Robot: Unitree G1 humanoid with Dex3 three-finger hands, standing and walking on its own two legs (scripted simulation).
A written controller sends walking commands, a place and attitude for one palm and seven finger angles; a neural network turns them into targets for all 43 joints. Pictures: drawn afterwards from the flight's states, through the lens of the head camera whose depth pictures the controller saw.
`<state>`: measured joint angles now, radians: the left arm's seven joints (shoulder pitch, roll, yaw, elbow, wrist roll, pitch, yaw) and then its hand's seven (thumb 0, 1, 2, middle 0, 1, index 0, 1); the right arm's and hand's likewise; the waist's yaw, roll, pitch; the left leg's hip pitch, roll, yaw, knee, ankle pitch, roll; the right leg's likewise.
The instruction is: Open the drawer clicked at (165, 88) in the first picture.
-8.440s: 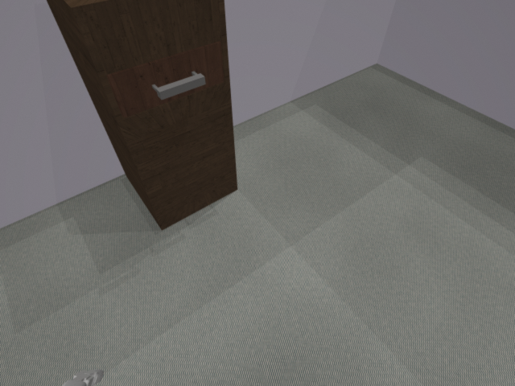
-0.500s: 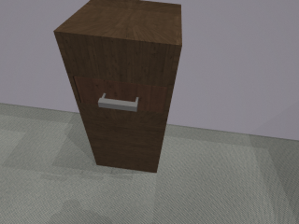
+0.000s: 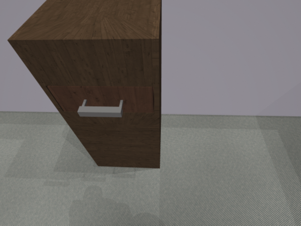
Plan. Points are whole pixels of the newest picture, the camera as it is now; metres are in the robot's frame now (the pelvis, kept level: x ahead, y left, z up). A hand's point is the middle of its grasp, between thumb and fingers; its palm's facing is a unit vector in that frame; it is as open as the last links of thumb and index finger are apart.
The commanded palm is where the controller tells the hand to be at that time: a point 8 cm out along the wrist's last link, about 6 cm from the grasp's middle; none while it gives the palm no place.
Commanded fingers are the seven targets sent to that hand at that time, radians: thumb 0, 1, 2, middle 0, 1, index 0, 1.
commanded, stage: come to a stop and stand still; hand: left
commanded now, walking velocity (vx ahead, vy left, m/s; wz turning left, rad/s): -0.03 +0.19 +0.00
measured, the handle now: (101, 106) +0.52 +0.22 -0.06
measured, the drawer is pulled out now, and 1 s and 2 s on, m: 0.00 0.00 0.00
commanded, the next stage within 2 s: look again from close up in 0.54 s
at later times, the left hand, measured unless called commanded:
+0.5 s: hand out of the picture -0.02 +0.22 -0.17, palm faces +0.07 -0.98 -0.20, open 7.4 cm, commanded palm none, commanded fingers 0.00 0.90 0.90 -0.20 -0.30 -0.20 -0.30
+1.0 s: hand out of the picture -0.04 +0.20 -0.17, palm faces +0.03 -0.98 -0.20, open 7.3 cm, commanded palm none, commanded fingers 0.00 0.90 0.90 -0.20 -0.30 -0.20 -0.30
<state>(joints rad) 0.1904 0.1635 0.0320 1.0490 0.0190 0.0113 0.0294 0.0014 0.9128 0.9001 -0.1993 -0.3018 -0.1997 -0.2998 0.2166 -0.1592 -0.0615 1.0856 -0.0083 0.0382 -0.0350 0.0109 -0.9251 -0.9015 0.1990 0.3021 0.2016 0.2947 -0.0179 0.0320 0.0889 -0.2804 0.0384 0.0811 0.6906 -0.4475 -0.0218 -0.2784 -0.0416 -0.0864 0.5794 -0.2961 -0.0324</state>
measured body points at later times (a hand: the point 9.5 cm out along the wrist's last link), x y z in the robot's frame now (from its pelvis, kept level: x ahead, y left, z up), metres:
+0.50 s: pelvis -0.04 +0.03 +0.01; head -0.03 +0.04 +0.46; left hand -0.02 +0.27 -0.15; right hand +0.01 -0.20 -0.15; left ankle -0.07 +0.15 -0.73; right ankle +0.01 -0.10 -0.73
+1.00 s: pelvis -0.04 +0.03 +0.00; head -0.05 +0.03 +0.45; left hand -0.04 +0.26 -0.15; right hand -0.05 -0.17 -0.16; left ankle -0.07 +0.15 -0.73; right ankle +0.01 -0.10 -0.73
